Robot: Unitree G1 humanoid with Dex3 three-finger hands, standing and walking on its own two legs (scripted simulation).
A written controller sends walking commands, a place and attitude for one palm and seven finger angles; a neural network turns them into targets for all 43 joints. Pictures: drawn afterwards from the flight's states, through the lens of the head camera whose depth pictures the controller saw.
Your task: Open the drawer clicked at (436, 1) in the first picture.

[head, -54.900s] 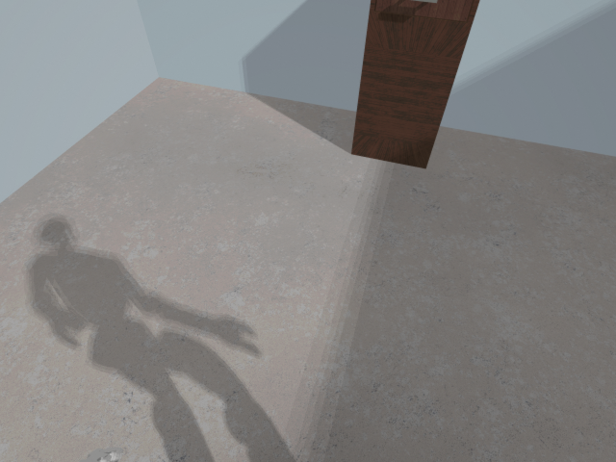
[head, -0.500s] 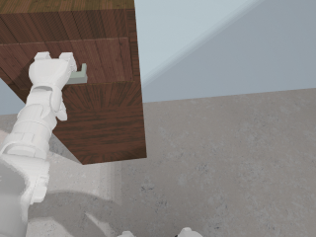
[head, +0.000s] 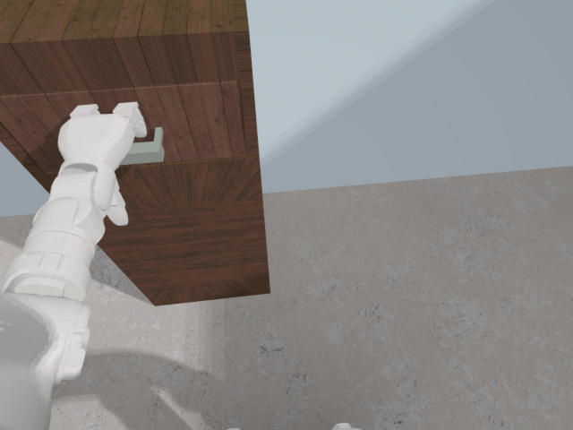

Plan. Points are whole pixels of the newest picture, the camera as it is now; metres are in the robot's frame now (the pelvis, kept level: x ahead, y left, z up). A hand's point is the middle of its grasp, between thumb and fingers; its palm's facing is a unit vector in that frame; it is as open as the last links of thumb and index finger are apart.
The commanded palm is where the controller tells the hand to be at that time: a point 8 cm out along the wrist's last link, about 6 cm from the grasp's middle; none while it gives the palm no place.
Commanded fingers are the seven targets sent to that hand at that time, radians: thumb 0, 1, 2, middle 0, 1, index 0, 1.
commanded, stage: lift the fingers back up to retry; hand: left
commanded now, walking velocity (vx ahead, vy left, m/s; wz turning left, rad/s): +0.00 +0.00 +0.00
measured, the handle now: (129, 144) +0.54 +0.24 +0.06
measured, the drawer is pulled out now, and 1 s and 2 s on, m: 0.00 0.00 0.00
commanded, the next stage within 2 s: re-aim the fingers above the handle in 0.44 s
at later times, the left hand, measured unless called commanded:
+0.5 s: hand (108, 148) +0.48 +0.24 +0.11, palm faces -0.06 -0.02 -1.00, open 13.8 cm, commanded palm +0.47 +0.24 +0.17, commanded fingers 0.00 -0.50 0.30 -0.30 -1.20 -0.30 -1.20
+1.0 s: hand (105, 148) +0.48 +0.24 +0.11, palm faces -0.02 -0.03 -1.00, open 13.8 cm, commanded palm +0.46 +0.25 +0.17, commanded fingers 0.00 -0.50 0.30 -0.30 -1.20 -0.30 -1.20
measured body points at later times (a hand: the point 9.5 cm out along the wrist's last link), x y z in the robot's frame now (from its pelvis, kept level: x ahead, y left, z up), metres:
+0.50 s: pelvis +0.02 -0.01 +0.01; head +0.08 -0.02 +0.46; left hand +0.48 +0.24 +0.16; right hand +0.10 -0.28 -0.12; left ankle -0.01 +0.10 -0.71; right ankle +0.00 -0.13 -0.71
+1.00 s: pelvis +0.02 -0.01 +0.01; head +0.07 -0.03 +0.46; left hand +0.47 +0.24 +0.17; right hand +0.07 -0.29 -0.12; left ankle -0.01 +0.10 -0.71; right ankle +0.00 -0.13 -0.71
